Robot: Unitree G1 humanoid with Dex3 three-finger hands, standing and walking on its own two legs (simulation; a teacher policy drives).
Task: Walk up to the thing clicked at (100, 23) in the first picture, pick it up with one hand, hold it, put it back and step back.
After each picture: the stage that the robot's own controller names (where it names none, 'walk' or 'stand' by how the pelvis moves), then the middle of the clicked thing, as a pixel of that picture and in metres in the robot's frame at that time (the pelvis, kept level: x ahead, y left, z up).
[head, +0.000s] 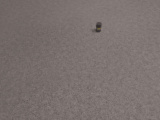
stand; (98, 27) +1.60 -0.23 -0.72
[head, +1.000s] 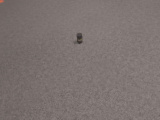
walk; (79, 38) +1.46 +0.12 -0.69
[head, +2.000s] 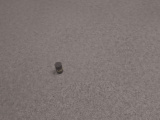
walk; (59, 68) +0.95 +0.29 -0.71
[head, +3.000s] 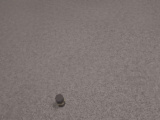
walk; (60, 100) +0.62 +0.25 -0.71
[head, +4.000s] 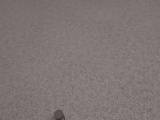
stand; (59, 116) +0.44 +0.22 -0.70
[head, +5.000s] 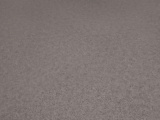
stand; out of the picture +0.39 +0.20 -0.72
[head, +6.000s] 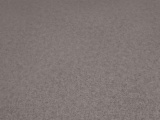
walk; out of the picture +0.34 +0.26 -0.70
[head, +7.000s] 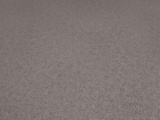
stand; out of the picture +0.37 +0.23 -0.69
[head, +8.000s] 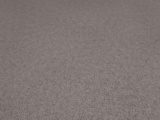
walk; out of the picture +0.37 +0.26 -0.68
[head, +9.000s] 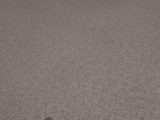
walk; out of the picture +0.40 +0.25 -0.68
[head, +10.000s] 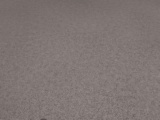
walk; out of the picture +0.43 +0.28 -0.69
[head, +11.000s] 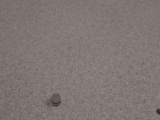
walk; (56, 100) +0.43 +0.15 -0.69
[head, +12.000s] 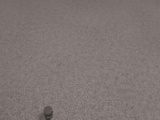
walk; (48, 113) +0.50 +0.18 -0.71
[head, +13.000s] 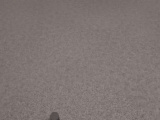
stand; (55, 118) +0.47 +0.20 -0.72
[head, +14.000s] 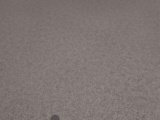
stand; out of the picture +0.45 +0.21 -0.73
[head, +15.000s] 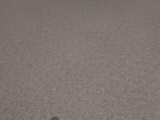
stand; out of the picture +0.44 +0.21 -0.73
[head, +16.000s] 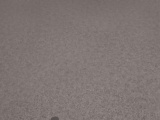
stand; out of the picture +0.44 +0.21 -0.73
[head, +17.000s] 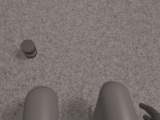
go down; (29, 49) +0.52 +0.21 -0.39
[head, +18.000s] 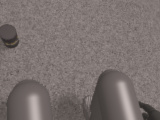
go down; (9, 37) +0.53 +0.23 -0.31
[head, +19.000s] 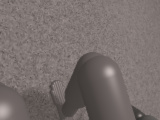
close in; out of the picture +0.52 +0.28 -0.24
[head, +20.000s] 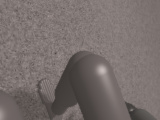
close; out of the picture +0.51 +0.30 -0.25
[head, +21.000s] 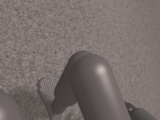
lift; out of the picture +0.50 +0.28 -0.26
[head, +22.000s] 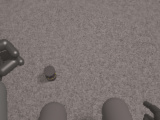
lift; (50, 73) +0.50 +0.17 -0.48
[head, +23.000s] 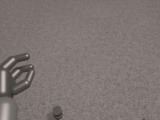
lift; (57, 113) +0.45 +0.16 -0.67
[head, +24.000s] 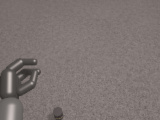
hold; (58, 114) +0.44 +0.17 -0.68
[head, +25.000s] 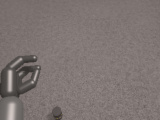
hold; (57, 113) +0.45 +0.17 -0.67
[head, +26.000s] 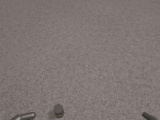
stand; (59, 111) +0.45 +0.16 -0.65
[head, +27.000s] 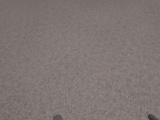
stand; out of the picture +0.43 +0.15 -0.66
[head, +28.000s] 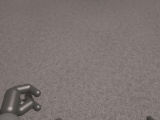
crouch; out of the picture +0.44 +0.15 -0.67
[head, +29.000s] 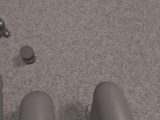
crouch; (28, 55) +0.52 +0.18 -0.40
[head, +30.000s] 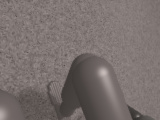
lower; out of the picture +0.51 +0.26 -0.25
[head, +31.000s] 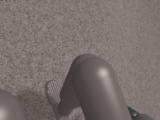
lower; out of the picture +0.50 +0.26 -0.25
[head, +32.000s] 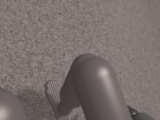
lower; out of the picture +0.50 +0.26 -0.26
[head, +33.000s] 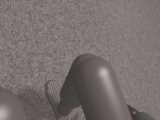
lower; out of the picture +0.50 +0.26 -0.26
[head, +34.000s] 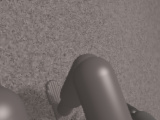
loosen; out of the picture +0.50 +0.26 -0.26
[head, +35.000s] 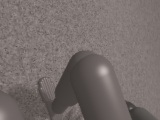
withdraw; out of the picture +0.50 +0.27 -0.25
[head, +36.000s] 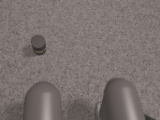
walk; (39, 45) +0.52 +0.18 -0.35
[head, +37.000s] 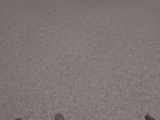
stand; out of the picture +0.45 +0.15 -0.66
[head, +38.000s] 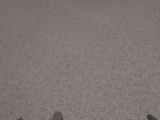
stand; (58, 118) +0.45 +0.16 -0.66
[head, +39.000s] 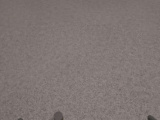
stand; (58, 118) +0.45 +0.16 -0.66
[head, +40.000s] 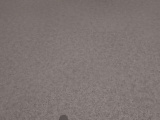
stand; out of the picture +0.46 +0.16 -0.72
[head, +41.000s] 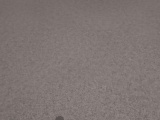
stand; out of the picture +0.44 +0.18 -0.73
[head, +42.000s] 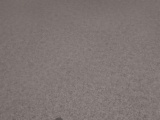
walk; out of the picture +0.43 +0.19 -0.73
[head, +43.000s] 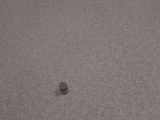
walk; (63, 88) +0.62 +0.19 -0.71
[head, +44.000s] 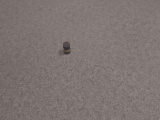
walk; (66, 48) +1.00 +0.12 -0.69
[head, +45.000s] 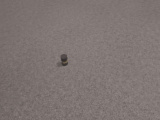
stand; (64, 60) +1.07 +0.19 -0.70
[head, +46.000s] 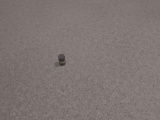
stand; (61, 60) +1.06 +0.20 -0.73
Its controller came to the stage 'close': yes
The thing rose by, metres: 0.01
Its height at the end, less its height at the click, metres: +0.00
